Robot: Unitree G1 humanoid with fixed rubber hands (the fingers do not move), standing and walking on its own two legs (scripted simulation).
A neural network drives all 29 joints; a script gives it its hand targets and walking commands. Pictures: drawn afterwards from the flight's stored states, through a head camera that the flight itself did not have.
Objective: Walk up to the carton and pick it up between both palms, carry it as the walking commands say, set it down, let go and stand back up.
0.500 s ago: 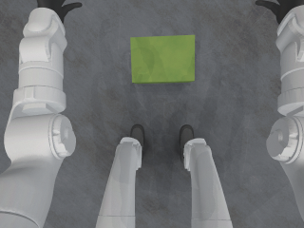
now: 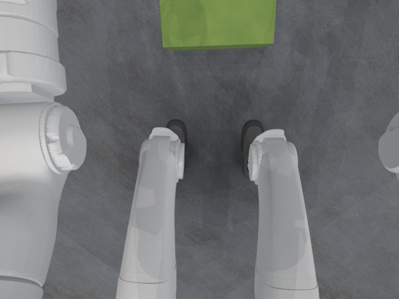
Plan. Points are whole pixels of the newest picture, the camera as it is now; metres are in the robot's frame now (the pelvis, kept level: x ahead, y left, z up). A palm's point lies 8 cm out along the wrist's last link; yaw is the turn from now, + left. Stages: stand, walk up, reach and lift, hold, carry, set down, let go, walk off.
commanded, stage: reach and lift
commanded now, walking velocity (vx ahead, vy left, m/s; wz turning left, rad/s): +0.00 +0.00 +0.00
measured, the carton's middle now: (216, 8) +0.56 +0.00 -0.50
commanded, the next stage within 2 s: none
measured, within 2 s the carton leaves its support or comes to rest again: neither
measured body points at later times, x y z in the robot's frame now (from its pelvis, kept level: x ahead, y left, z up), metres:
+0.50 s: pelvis +0.00 +0.00 -0.14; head +0.38 +0.00 +0.07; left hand +0.60 +0.22 -0.29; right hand +0.60 -0.22 -0.29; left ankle +0.12 +0.13 -0.54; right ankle +0.12 -0.13 -0.54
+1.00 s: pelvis +0.02 +0.00 -0.22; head +0.41 -0.01 -0.01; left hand +0.59 +0.21 -0.41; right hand +0.58 -0.22 -0.42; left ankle +0.11 +0.13 -0.54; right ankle +0.12 -0.13 -0.54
